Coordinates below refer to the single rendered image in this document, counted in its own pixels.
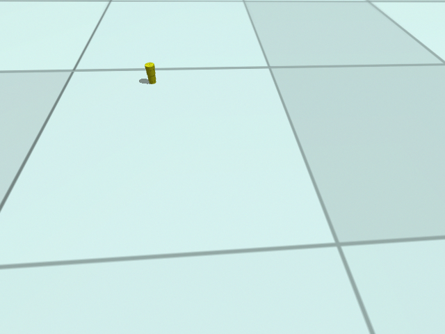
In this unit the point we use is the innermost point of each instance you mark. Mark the cup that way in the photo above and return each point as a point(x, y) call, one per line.
point(150, 69)

